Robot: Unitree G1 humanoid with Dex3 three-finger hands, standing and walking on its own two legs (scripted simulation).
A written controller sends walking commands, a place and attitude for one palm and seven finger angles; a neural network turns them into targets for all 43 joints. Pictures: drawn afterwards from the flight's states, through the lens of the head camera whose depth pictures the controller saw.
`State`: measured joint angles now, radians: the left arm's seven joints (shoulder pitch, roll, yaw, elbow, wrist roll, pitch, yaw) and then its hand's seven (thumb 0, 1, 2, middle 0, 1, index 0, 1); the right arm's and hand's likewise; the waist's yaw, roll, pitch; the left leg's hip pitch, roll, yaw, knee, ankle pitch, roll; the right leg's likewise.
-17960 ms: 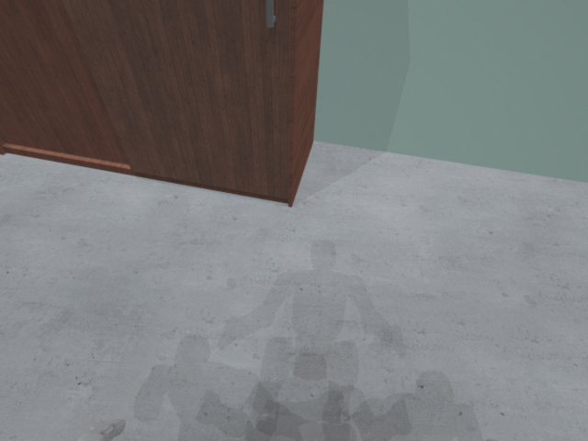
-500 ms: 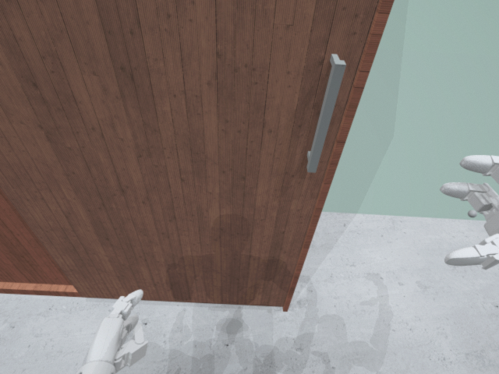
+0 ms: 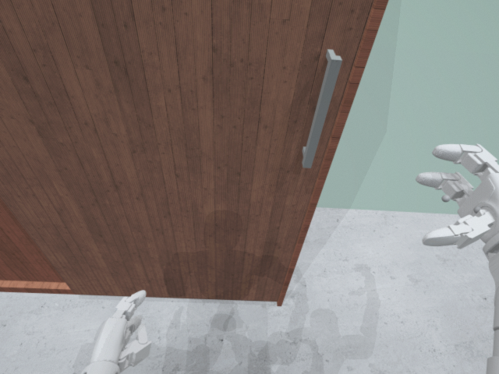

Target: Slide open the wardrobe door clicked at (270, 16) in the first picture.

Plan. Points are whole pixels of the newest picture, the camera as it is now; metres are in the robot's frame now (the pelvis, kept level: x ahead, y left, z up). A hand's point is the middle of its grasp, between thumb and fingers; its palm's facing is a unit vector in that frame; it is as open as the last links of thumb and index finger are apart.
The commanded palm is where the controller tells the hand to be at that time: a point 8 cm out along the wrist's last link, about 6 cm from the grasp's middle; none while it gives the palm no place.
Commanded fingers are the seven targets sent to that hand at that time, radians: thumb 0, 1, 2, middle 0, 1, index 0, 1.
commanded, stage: move the hooked fingers beside the handle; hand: right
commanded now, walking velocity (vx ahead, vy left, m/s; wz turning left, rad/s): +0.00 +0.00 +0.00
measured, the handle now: (317, 114) +0.54 -0.13 +0.17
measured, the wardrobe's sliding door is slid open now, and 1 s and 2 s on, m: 0.00 0.00 0.00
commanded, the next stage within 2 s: none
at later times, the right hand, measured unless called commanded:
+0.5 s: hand (406, 168) +0.37 -0.23 +0.19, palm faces +0.04 +1.00 -0.02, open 14.0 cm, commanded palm +0.34 -0.27 +0.19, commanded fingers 0.00 0.50 -0.30 0.30 1.20 0.30 1.20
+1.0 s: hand (380, 152) +0.41 -0.21 +0.18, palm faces +0.04 +1.00 -0.01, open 14.0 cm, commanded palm +0.39 -0.25 +0.18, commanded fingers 0.00 0.50 -0.30 0.30 1.20 0.30 1.20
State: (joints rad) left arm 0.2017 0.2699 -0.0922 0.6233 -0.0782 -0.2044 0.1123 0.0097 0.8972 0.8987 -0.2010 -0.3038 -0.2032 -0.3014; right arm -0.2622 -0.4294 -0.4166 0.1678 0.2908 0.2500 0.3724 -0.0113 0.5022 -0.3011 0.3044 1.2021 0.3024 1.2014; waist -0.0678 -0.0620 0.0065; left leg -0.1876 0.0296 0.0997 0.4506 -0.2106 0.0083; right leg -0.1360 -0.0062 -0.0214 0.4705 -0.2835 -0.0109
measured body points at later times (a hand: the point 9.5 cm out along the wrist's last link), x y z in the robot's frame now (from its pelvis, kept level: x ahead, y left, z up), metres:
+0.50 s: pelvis +0.01 +0.00 +0.00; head +0.01 +0.02 +0.45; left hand +0.18 +0.23 -0.08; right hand +0.36 -0.28 +0.19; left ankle +0.02 +0.11 -0.74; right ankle -0.02 -0.11 -0.74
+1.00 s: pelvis +0.01 +0.00 +0.00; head +0.01 +0.01 +0.45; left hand +0.15 +0.24 -0.10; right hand +0.40 -0.26 +0.18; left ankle +0.02 +0.11 -0.74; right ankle -0.02 -0.11 -0.74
